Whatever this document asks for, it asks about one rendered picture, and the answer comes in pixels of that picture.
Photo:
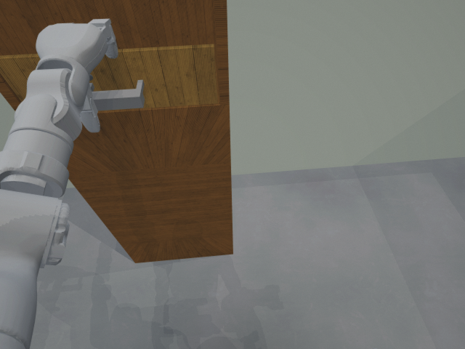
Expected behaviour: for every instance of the robot left hand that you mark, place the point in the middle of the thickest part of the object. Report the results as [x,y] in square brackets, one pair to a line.
[87,44]

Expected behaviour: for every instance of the robot left forearm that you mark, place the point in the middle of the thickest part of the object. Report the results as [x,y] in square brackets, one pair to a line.
[36,154]

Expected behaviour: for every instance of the drawer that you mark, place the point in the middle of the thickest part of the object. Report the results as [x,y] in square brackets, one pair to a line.
[173,76]

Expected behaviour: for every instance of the handle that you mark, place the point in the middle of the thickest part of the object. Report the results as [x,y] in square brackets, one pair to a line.
[119,99]

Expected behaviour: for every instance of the cabinet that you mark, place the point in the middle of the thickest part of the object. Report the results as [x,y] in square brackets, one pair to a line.
[158,178]

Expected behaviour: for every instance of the left robot upper arm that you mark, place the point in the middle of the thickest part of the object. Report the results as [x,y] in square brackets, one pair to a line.
[33,233]

